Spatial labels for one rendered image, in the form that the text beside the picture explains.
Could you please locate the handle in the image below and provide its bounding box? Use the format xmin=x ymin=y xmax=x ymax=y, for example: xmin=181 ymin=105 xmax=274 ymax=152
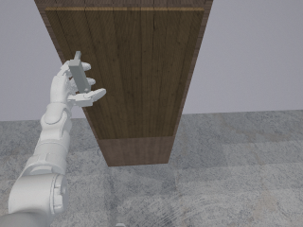
xmin=68 ymin=51 xmax=92 ymax=94

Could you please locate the robot left hand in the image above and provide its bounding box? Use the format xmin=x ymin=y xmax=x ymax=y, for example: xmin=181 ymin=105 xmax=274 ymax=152
xmin=50 ymin=61 xmax=106 ymax=110

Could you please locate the left robot forearm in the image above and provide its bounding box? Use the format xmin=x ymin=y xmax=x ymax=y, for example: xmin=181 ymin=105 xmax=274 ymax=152
xmin=8 ymin=102 xmax=72 ymax=214

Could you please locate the left robot upper arm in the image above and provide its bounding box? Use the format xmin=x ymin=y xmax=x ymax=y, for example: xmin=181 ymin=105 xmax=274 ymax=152
xmin=0 ymin=172 xmax=69 ymax=227

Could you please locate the cupboard door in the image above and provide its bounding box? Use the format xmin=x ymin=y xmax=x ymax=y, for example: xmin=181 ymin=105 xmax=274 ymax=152
xmin=45 ymin=7 xmax=205 ymax=140

